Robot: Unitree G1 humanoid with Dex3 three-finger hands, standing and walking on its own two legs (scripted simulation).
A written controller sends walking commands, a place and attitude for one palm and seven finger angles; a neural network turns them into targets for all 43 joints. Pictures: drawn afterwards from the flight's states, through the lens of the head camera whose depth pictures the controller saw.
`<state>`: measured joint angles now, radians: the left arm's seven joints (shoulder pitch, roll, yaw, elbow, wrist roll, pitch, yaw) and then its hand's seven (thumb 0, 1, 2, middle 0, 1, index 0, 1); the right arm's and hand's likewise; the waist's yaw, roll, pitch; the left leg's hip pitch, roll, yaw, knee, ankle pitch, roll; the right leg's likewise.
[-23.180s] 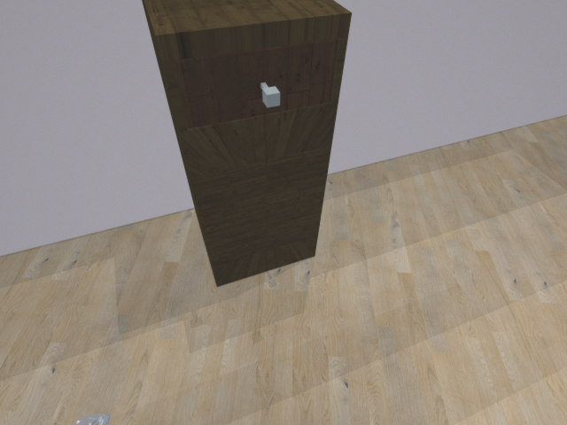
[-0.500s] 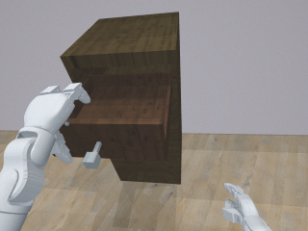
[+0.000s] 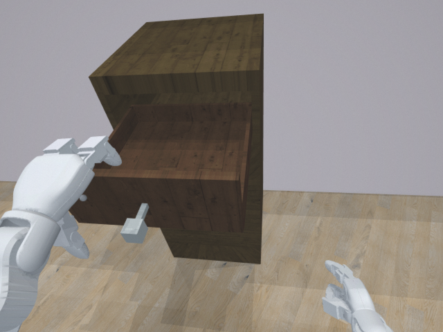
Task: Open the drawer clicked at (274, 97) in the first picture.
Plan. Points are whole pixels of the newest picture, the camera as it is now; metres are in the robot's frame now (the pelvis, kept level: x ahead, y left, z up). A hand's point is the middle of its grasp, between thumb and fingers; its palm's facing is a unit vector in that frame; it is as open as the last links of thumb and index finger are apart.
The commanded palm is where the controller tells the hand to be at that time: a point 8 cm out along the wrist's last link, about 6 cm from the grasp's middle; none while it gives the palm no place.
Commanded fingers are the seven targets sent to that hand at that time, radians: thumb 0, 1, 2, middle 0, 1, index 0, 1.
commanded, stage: draw the hand back to the body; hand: left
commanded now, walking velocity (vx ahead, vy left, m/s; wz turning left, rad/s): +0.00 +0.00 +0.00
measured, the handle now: (138, 222) +0.28 +0.22 +0.06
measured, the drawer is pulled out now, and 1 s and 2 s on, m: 0.30 0.30 0.30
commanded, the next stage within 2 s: step back with the hand held close in 1.10 s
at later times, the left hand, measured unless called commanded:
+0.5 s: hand (79, 177) +0.23 +0.21 +0.25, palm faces +0.40 -0.87 -0.29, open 12.2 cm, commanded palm +0.17 +0.26 +0.25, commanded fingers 0.00 0.23 0.62 -0.25 -0.73 -0.25 -0.73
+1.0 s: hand (59, 191) +0.21 +0.23 +0.24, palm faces +0.47 -0.82 -0.33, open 8.0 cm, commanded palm +0.16 +0.27 +0.25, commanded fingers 0.00 0.90 0.90 -0.20 -0.30 -0.20 -0.30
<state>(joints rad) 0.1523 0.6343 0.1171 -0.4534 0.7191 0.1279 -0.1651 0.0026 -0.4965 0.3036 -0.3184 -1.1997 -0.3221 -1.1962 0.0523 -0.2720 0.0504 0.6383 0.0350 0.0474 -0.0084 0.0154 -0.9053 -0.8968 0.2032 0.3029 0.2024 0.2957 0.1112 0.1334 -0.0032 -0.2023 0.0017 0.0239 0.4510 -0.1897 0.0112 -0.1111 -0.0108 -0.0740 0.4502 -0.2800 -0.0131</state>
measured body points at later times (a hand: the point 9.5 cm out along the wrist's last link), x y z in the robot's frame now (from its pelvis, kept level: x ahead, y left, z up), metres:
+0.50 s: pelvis +0.02 +0.00 +0.00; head +0.00 -0.01 +0.45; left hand +0.20 +0.26 +0.26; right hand +0.19 -0.23 -0.08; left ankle +0.04 +0.11 -0.74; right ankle -0.02 -0.11 -0.74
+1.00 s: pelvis +0.02 +0.00 +0.00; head -0.01 -0.02 +0.45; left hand +0.18 +0.27 +0.26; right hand +0.22 -0.22 -0.07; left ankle +0.04 +0.11 -0.74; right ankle -0.02 -0.11 -0.74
